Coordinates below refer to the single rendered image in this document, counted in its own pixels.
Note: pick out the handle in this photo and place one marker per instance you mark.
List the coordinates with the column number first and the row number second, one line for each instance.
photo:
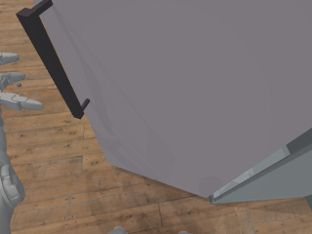
column 36, row 32

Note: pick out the robot left upper arm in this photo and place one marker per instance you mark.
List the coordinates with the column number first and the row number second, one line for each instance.
column 11, row 193

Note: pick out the fridge door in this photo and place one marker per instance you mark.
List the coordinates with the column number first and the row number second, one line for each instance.
column 190, row 93

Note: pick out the left robot forearm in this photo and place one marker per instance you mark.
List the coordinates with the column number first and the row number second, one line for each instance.
column 4, row 157

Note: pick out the robot left hand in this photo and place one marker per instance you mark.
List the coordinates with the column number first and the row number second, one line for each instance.
column 11, row 100

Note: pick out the robot left shin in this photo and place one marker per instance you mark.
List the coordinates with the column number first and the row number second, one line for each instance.
column 118, row 227

